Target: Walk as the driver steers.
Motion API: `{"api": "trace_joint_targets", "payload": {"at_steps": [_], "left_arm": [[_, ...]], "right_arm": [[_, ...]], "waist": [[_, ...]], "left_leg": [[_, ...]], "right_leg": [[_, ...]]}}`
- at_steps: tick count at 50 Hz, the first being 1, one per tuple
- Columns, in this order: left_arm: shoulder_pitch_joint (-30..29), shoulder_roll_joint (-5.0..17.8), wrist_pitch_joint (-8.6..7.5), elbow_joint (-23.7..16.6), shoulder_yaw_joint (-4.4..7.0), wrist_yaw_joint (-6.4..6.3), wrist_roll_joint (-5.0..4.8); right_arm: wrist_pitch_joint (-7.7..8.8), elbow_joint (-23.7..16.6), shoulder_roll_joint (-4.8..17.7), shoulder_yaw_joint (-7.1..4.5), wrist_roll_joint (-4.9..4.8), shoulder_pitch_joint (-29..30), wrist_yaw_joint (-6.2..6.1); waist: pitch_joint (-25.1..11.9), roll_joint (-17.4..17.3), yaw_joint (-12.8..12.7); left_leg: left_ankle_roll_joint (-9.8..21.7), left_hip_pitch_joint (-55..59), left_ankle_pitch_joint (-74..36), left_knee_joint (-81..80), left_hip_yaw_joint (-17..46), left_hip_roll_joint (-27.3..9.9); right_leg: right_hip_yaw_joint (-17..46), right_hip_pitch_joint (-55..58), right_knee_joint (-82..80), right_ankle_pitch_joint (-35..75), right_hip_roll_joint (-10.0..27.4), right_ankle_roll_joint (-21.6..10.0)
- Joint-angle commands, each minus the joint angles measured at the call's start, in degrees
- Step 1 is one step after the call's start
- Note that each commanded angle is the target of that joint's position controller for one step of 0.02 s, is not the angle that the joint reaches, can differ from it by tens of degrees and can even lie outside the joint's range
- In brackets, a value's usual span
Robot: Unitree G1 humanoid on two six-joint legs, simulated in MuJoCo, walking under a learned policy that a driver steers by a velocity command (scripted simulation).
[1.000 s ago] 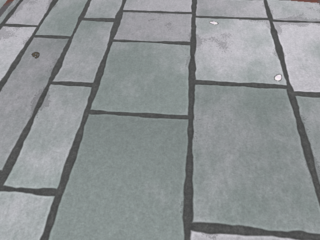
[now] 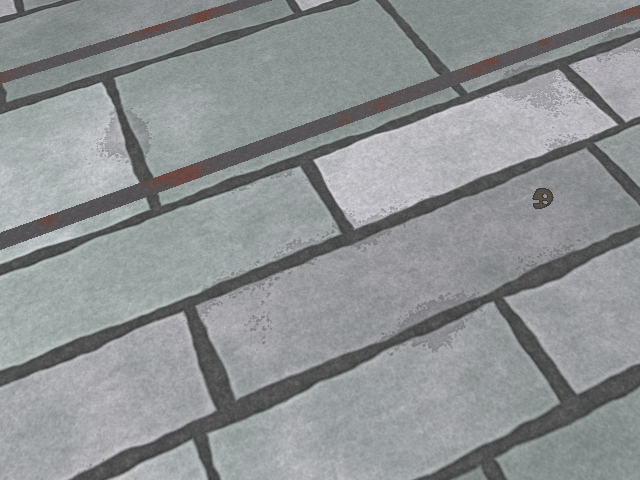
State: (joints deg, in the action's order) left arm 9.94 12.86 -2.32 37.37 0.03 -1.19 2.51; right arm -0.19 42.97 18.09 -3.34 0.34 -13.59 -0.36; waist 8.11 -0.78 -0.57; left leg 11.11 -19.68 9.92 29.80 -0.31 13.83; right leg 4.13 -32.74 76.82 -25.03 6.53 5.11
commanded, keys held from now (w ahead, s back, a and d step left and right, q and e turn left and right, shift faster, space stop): shift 0.44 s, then q+shift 0.32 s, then w+q+shift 0.24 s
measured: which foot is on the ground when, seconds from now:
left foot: down 0.00-0.28, up 0.30-0.62, down 0.64-1.00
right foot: up 0.00-0.24, down 0.26-0.64, up 0.66-1.00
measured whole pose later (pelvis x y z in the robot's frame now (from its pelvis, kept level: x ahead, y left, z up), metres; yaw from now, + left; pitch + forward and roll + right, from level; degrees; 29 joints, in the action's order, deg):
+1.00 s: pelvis +0.18 -0.07 +0.02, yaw +32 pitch +3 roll -1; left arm 7.1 17.8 0.6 38.1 2.8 -0.2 0.1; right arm -1.1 41.3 18.0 -5.3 1.0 -19.4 1.5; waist -1.6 1.0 3.0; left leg 4.0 -13.2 15.2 27.0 17.7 8.5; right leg 3.9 -18.2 31.4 -19.4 -2.6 2.5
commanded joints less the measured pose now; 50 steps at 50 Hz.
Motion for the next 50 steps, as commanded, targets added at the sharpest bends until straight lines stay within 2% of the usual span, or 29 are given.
{"api": "trace_joint_targets", "payload": {"at_steps": [1, 2, 5, 9, 11, 12, 13, 14, 15, 16, 17, 19, 21, 26, 30, 31, 32, 33, 34, 36, 37, 38, 39, 41, 42, 46, 48, 49, 50], "left_arm": [[9.56, 8.17, 1.89, -1.09, 2.31, -0.38, 0.35], [8.86, 7.06, 1.81, -1.36, 1.95, -0.38, -0.07], [4.90, 5.49, 1.71, -2.16, 1.18, -0.24, -0.86], [0.05, 7.11, 1.63, -2.99, 1.27, -0.36, -1.32], [2.60, 9.03, 0.80, -2.05, 1.93, -0.52, -0.81], [5.58, 9.12, 0.12, -1.01, 2.04, -0.58, -0.47], [8.67, 10.77, -0.84, -0.29, 2.30, -0.83, -0.34], [10.14, 14.45, -0.62, -1.31, 3.15, -0.60, -0.68], [10.70, 12.51, 0.64, -0.98, 3.08, -0.27, -2.12], [9.16, 10.09, 0.98, -1.40, 2.41, 0.03, -2.46], [6.32, 8.31, 1.34, -1.31, 2.03, -0.12, -2.10], [1.45, 7.33, 2.03, -0.98, 1.51, -0.46, -1.22], [0.11, 7.35, 2.54, -0.35, 1.63, -0.26, -0.48], [2.73, 11.46, 3.99, 1.31, 3.77, -0.23, -1.16], [0.62, 12.19, 5.29, 1.20, 4.61, -0.69, -1.54], [0.43, 12.11, 5.45, 1.18, 4.75, -0.90, -1.59], [1.09, 11.40, 5.62, 1.28, 4.86, -0.91, -1.43], [1.36, 7.50, 5.80, -1.31, 3.96, -0.63, -1.55], [-5.44, 9.00, 5.94, -3.52, 4.16, -1.38, -1.25], [-3.27, 8.93, 5.97, -2.52, 4.15, -1.04, -2.10], [-2.07, 9.32, 5.59, -1.84, 4.41, -0.89, -1.69], [-0.89, 9.69, 5.40, -1.21, 4.55, -0.57, -0.89], [-0.04, 9.82, 5.21, -0.99, 4.53, 0.17, -0.28], [-3.78, 9.53, 4.94, -2.22, 4.32, 1.36, -0.40], [-6.43, 9.57, 4.70, -3.04, 4.29, 1.63, -0.61], [-10.76, 8.48, 2.69, -4.55, 3.71, 1.74, -1.35], [-7.34, 8.35, 1.96, -4.00, 3.58, 1.27, -2.44], [-2.73, 8.56, 1.67, -2.75, 3.77, 0.64, -3.23], [3.31, 9.47, 1.26, -0.98, 4.24, -0.33, -3.51]], "right_arm": [[2.56, -4.09, 7.45, -2.16, 0.48, 0.56, 0.01], [2.73, -3.35, 7.25, -2.17, 0.81, -0.01, 0.21], [2.41, -1.70, 4.80, -1.58, 0.22, -1.48, 0.48], [1.47, -0.12, 4.51, -1.37, 0.62, -5.69, 0.06], [1.18, -0.06, 5.18, -1.54, 0.97, -5.64, -0.33], [1.29, -0.17, 5.43, -1.55, 0.44, -4.50, -0.49], [1.78, -1.07, 4.67, -1.31, 0.01, -4.90, -0.54], [1.96, -1.48, 2.20, -1.01, -0.77, -12.25, -0.84], [1.26, -1.18, 3.82, -1.11, 0.40, -12.03, -1.06], [0.46, -0.27, 5.03, -1.49, 1.64, -9.68, -0.96], [-0.29, -0.13, 4.28, -1.34, 1.80, -7.05, -0.75], [-2.12, -0.48, 2.30, -0.65, 1.09, -5.65, -0.02], [-3.02, 0.45, 1.15, 0.04, 0.70, -6.87, 0.43], [-3.22, -0.85, 2.13, 0.37, 0.29, -2.26, 1.02], [-2.70, -1.49, 1.71, 0.24, 0.29, -3.51, 1.72], [-2.51, -1.49, 2.10, -0.03, 0.53, -4.35, 1.82], [-2.18, -1.75, 3.70, -0.54, 1.09, -5.28, 1.74], [-2.01, -3.95, 10.80, -2.25, 1.43, -4.16, 1.18], [-2.12, -3.68, 13.74, -3.53, 2.03, -6.01, 0.38], [-2.03, -3.63, 9.06, -2.74, 0.84, -0.68, -0.62], [-2.14, -4.27, 8.36, -2.70, 0.67, 1.46, -0.61], [-2.07, -4.68, 7.38, -2.59, 0.31, 1.64, -0.56], [-1.93, -4.40, 6.68, -2.63, 0.12, -1.04, -0.06], [-1.53, -3.94, 7.01, -3.05, 0.38, -4.52, 1.04], [-1.31, -3.82, 7.55, -3.32, 0.57, -5.60, 1.35], [-0.08, -4.27, 9.35, -4.17, 0.83, -5.86, 1.35], [0.33, -6.35, 9.47, -4.28, 0.65, -0.55, 1.81], [0.32, -7.76, 9.12, -4.20, 0.60, 3.56, 2.04], [0.39, -8.57, 7.87, -3.88, 0.43, 6.25, 1.99]], "waist": [[-11.57, 7.50, -3.17], [-13.18, 6.09, -2.98], [-14.90, 0.27, -0.53], [-12.30, -2.65, 3.20], [-10.79, -2.87, 1.90], [-10.19, -2.22, -0.33], [-12.35, 1.34, -1.11], [-19.59, 12.40, 0.95], [-24.25, 15.66, -0.16], [-20.38, 6.88, 0.22], [-16.53, 3.53, 0.85], [-11.96, 5.78, 2.85], [-11.53, 7.89, 3.18], [-11.74, 10.12, 0.21], [-11.06, 9.30, 1.64], [-10.05, 7.87, 2.14], [-8.07, 1.52, 2.71], [-5.88, -14.22, 1.69], [-2.37, -12.21, 4.69], [-2.66, -5.33, -0.36], [-4.33, -5.05, -1.21], [-6.37, -5.64, -1.01], [-10.48, -4.96, -0.08], [-9.70, -6.88, 2.56], [-8.23, -7.79, 3.70], [-7.05, -6.78, 4.92], [-7.38, -7.06, 2.05], [-7.41, -6.30, -1.18], [-7.51, -3.15, -4.99]], "left_leg": [[8.01, 2.50, -53.37, -8.86, 16.84, -18.69], [6.19, 2.63, -55.66, -7.53, 14.62, -16.99], [0.07, 3.34, -50.12, -6.01, 10.40, -12.94], [-2.14, 9.65, -43.50, -2.94, 14.21, -15.61], [-3.09, 11.92, -42.70, 1.68, 17.18, -17.29], [-4.29, 11.38, -40.93, 5.59, 16.99, -16.14], [-6.06, 8.08, -31.22, 11.98, 15.48, -13.00], [-9.13, 0.44, 2.60, 28.18, 10.16, -5.46], [-9.85, -4.67, 28.40, 35.63, 5.77, -1.65], [-10.21, -5.93, 26.37, 40.13, 9.09, -3.99], [-10.77, -6.08, 23.30, 40.45, 9.19, -5.53], [-11.81, -2.31, 18.84, 34.89, 8.01, -7.76], [-12.31, 1.71, 17.99, 27.54, 4.28, -7.70], [-10.50, 2.46, 16.61, 16.29, 0.14, -10.07], [-7.44, 8.26, 12.45, 6.10, -2.38, -10.79], [-5.81, 10.93, 10.81, 1.32, -0.31, -10.88], [-3.78, 12.04, 10.00, -7.44, 8.45, -14.46], [1.37, 11.38, 9.40, -16.96, 34.36, -30.73], [6.71, 3.34, -0.61, -18.11, 38.66, -33.12], [3.35, 2.84, -3.60, -14.68, 26.80, -25.25], [1.58, 5.12, -6.74, -13.19, 24.08, -22.18], [1.56, 7.66, -13.36, -11.34, 22.71, -20.62], [1.85, 10.41, -3.00, -12.68, 23.51, -19.50], [3.09, 13.52, 24.06, -17.56, 29.56, -19.61], [3.69, 14.44, 27.87, -18.60, 32.13, -20.10], [3.84, 12.93, 23.36, -15.37, 34.50, -19.11], [2.22, 4.17, 20.56, -13.77, 34.44, -17.22], [0.46, -3.35, 19.67, -12.17, 33.63, -15.49], [-2.24, -11.92, 21.62, -7.31, 30.78, -12.27]], "right_leg": [[-2.90, 3.94, -10.92, 3.32, 0.32, -0.03], [-3.60, 5.06, -14.85, 7.96, -0.52, -0.94], [-5.05, 9.08, -26.62, 20.56, -3.06, -3.74], [-4.22, 8.54, -35.80, 21.60, -4.93, -5.06], [-3.15, 11.21, -42.09, 18.71, -5.86, -6.72], [-3.29, 15.59, -48.63, 23.09, -5.94, -7.99], [1.11, 23.91, -50.04, 44.65, -0.74, -9.85], [15.09, 35.29, -46.62, 73.91, 14.75, -19.22], [25.32, 35.62, -51.19, 76.67, 20.53, -25.21], [23.05, 30.80, -53.26, 64.90, 17.87, -24.86], [18.08, 26.24, -54.69, 52.27, 14.34, -22.50], [9.71, 17.08, -59.34, 34.81, 8.37, -18.13], [5.06, 14.00, -60.91, 25.40, 4.44, -16.01], [4.77, 18.28, -61.51, 12.96, 7.24, -16.84], [0.65, 15.13, -59.41, 8.28, 8.27, -14.15], [-1.29, 12.08, -56.88, 6.46, 7.65, -12.04], [-4.92, 7.97, -49.18, 3.10, 5.35, -8.74], [-12.20, -3.08, -33.49, -5.36, -4.43, -3.46], [-4.03, -4.48, -22.99, -9.07, -8.77, -3.42], [-0.54, -2.14, -17.91, 0.47, -6.81, -3.56], [-1.01, -1.80, -17.75, 3.13, -6.99, -3.52], [-1.65, -1.44, -16.57, 4.05, -7.36, -3.16], [-1.72, -0.38, -17.03, 4.56, -7.17, -2.84], [-1.50, -3.38, -22.53, 4.24, -7.15, -2.47], [-1.33, -4.54, -25.67, 3.50, -7.50, -2.02], [-0.27, 0.06, -37.22, 2.82, -8.81, -1.43], [0.01, 11.72, -44.39, 2.77, -9.82, -2.26], [-0.38, 21.98, -50.07, 5.32, -10.03, -3.03], [-1.76, 33.98, -56.45, 11.50, -9.07, -3.61]]}}
Keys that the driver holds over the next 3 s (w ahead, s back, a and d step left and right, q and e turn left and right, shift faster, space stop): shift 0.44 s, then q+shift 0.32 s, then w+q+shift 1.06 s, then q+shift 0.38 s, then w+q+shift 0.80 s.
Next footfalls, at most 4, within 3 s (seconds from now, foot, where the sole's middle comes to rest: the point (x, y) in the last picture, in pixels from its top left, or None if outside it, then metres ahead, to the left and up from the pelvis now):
0.26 right None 0.30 -0.15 -0.76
0.64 left None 0.15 0.02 -0.76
1.02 right None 0.28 -0.15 -0.76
1.50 left None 0.38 0.31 -0.76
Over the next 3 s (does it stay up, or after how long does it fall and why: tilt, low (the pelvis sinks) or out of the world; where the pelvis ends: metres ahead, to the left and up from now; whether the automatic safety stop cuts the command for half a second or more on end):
stays up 0.31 1.19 0.02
